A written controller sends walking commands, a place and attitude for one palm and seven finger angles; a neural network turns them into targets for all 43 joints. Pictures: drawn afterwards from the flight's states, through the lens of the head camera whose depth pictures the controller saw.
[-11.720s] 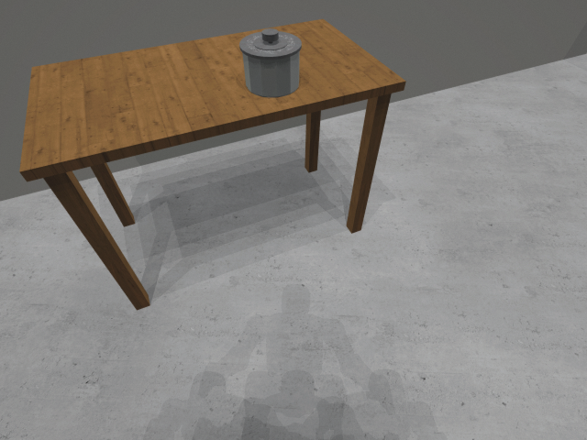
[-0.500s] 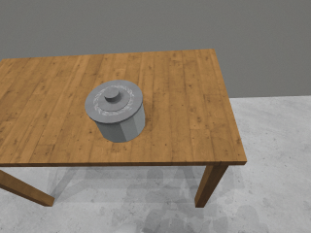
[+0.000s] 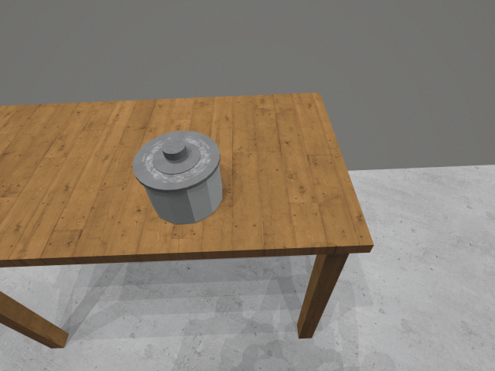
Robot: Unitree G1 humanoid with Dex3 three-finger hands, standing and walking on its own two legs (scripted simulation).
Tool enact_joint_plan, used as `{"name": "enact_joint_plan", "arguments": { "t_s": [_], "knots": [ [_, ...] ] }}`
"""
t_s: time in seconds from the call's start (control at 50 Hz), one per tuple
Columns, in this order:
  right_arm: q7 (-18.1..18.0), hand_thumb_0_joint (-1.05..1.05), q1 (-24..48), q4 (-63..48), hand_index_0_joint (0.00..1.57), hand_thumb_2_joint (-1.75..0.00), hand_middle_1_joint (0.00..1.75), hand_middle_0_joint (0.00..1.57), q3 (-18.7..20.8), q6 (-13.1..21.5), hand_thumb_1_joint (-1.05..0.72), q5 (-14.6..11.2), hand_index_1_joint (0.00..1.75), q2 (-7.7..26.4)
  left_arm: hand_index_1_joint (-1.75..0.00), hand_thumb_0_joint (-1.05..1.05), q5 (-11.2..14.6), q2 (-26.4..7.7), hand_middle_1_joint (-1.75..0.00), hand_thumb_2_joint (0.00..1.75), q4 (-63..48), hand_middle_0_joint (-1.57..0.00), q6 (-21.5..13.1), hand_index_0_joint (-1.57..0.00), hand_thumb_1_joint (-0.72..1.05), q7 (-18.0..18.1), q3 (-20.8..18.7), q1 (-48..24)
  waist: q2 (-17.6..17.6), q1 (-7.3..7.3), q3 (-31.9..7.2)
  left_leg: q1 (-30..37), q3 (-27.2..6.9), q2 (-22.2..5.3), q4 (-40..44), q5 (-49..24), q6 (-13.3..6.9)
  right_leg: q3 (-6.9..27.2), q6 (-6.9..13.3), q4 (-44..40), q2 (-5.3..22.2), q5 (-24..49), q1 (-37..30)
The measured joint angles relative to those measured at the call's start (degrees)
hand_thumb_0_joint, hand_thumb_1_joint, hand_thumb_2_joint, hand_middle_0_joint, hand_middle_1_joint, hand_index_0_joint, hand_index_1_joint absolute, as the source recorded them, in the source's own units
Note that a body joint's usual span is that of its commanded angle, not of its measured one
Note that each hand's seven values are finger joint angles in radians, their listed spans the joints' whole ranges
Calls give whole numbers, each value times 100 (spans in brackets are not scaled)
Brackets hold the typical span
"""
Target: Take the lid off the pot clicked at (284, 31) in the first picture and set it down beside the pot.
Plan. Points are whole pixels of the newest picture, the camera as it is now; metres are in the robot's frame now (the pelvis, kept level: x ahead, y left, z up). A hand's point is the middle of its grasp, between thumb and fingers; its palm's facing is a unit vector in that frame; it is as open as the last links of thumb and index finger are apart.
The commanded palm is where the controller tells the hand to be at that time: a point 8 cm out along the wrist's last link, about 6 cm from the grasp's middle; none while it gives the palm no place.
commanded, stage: come to a stop and stand still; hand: left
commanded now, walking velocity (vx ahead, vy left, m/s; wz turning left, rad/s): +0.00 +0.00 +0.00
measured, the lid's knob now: (174, 149) +0.48 +0.17 +0.10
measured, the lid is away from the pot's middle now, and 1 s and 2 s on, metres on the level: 0.00 0.00 0.00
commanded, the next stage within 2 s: look again from close up in 0.40 s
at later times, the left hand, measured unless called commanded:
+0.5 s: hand out of the picture -0.02 +0.14 -0.17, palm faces +0.09 -0.98 -0.16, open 7.3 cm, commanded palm none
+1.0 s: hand out of the picture +0.00 +0.23 -0.18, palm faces +0.02 -0.98 -0.21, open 7.4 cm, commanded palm none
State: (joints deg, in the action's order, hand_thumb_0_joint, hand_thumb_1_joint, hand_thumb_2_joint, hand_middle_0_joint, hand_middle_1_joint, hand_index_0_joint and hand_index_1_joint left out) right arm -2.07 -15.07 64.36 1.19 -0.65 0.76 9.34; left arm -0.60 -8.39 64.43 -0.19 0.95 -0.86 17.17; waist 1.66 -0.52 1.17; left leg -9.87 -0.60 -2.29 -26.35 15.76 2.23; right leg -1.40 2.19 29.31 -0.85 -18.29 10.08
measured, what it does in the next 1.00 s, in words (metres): shifts its weight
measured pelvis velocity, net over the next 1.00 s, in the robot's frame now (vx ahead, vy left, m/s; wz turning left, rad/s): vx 0.00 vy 0.05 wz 0.00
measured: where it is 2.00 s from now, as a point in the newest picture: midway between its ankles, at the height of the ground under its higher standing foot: outside the picture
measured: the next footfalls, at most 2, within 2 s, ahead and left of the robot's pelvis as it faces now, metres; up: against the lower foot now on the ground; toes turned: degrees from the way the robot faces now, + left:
none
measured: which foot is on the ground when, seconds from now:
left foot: down 0.00-1.00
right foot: down 0.00-1.00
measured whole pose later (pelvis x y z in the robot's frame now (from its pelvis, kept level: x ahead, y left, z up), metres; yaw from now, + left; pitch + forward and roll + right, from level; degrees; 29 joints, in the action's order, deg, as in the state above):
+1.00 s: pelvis +0.00 +0.05 +0.00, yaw +0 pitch +0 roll +0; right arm -1.9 -17.4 60.9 -0.4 1.3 0.9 8.7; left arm -1.0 -9.3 61.3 0.0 2.3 0.3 17.4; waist -0.3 0.3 1.2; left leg -11.5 4.7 2.6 -28.4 17.4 -3.8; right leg 0.1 -1.7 29.9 2.6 -18.7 11.5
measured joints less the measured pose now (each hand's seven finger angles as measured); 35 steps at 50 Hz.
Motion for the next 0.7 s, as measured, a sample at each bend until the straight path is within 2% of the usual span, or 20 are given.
{"name": "enact_joint_plan", "arguments": {
  "t_s": [0.04,0.16,0.24,0.5,0.54,0.58,0.62,0.66,0.7],
  "knots": [
    [11,0,-100,83,20,-89,30,20,-8,-23,-92,3,30,8,-30,0,12,61,-30,90,52,-20,-60,-20,90,14,30,35,67,-32,-36,29,-61,-55,62,-39,-46,-64,74,-139,-62,40,-82],
    [-8,0,-326,319,20,-89,30,20,-45,-16,-91,10,30,-38,-30,0,28,183,-30,90,162,-20,-72,-20,91,59,67,32,68,-41,-99,154,-168,-180,229,-126,109,-170,167,-374,-187,133,-264],
    [-27,0,-406,371,20,-90,30,20,-62,-16,-91,16,30,-89,-30,1,36,200,-30,90,186,-20,-67,-21,91,65,51,42,42,-30,-91,158,-213,-235,234,-130,134,-212,205,-464,-245,172,-318],
    [-72,0,-374,328,20,-90,30,20,-89,68,-91,-1,30,-203,-30,0,42,266,-30,90,201,-20,-100,-21,90,68,30,110,-30,48,-60,146,-189,-210,268,-133,222,-188,156,-519,-212,189,-312],
    [-26,0,-277,192,20,-90,30,20,-79,18,-91,-4,30,-181,-30,0,-13,300,-30,90,127,-20,-217,-21,90,171,39,133,-5,90,-36,-207,-129,-198,-469,100,69,-156,76,-512,-214,234,-213],
    [-6,0,-140,-56,20,-90,30,20,-40,1,-91,-6,30,-127,-30,0,-54,344,-30,90,-9,-20,-306,-21,90,212,79,187,63,58,51,-540,-91,-146,-1164,314,-99,-123,41,-497,-228,294,-122],
    [-12,1,-96,-237,20,-89,30,20,6,4,-93,-1,30,-41,-30,0,-80,350,-30,90,-90,-20,-265,-21,90,189,111,214,117,9,64,-618,63,-87,-1189,406,-152,-121,29,-390,-205,268,-32],
    [24,1,-139,-372,20,-90,30,20,20,74,-93,-3,30,18,-30,0,-85,315,-30,90,-158,-20,-187,-21,90,188,119,240,150,-36,4,-477,186,-21,-718,273,-205,-164,-37,-112,-172,114,107],
    [32,1,-159,-376,20,-90,30,20,4,134,-93,17,30,-32,-30,0,-61,208,-30,90,-167,-20,-89,-21,90,188,100,190,0,-10,-36,-443,252,108,-712,341,-336,-127,-123,158,-36,-55,187]
  ]
}}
